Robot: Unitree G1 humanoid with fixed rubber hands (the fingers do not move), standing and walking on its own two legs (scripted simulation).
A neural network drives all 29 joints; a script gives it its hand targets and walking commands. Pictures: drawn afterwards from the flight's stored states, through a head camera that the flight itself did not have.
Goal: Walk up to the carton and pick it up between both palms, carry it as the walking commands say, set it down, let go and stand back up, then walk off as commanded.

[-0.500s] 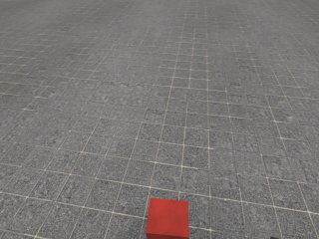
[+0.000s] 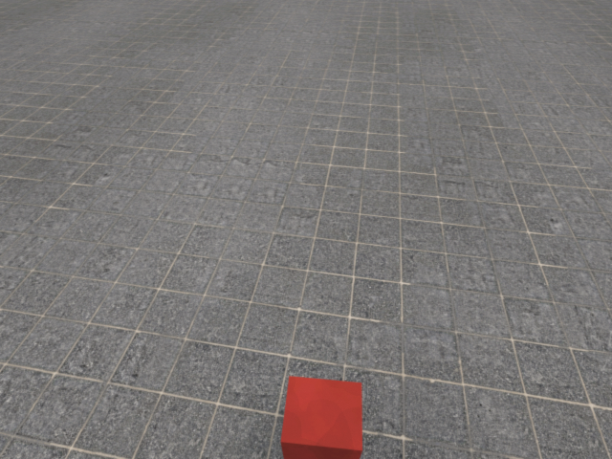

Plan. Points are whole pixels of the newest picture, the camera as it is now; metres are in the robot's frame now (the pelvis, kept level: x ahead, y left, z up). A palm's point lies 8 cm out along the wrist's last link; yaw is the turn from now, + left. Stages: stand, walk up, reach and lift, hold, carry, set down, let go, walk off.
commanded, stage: stand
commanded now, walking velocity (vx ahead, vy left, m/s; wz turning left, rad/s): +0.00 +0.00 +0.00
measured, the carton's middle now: (322, 426) +0.38 -0.02 -0.65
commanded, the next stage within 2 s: walk off in 0.44 s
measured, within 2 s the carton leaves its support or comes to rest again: rests again in 1.40 s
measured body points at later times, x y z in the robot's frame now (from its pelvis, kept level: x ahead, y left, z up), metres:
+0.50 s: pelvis +0.00 +0.00 +0.00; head -0.01 +0.00 +0.45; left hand +0.09 +0.32 -0.12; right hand +0.10 -0.31 -0.12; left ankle -0.02 +0.11 -0.75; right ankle -0.01 -0.11 -0.75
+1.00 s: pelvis +0.08 -0.03 -0.02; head +0.08 -0.05 +0.43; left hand +0.17 +0.24 -0.14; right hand +0.00 -0.30 -0.17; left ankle -0.02 +0.11 -0.75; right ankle +0.10 -0.14 -0.74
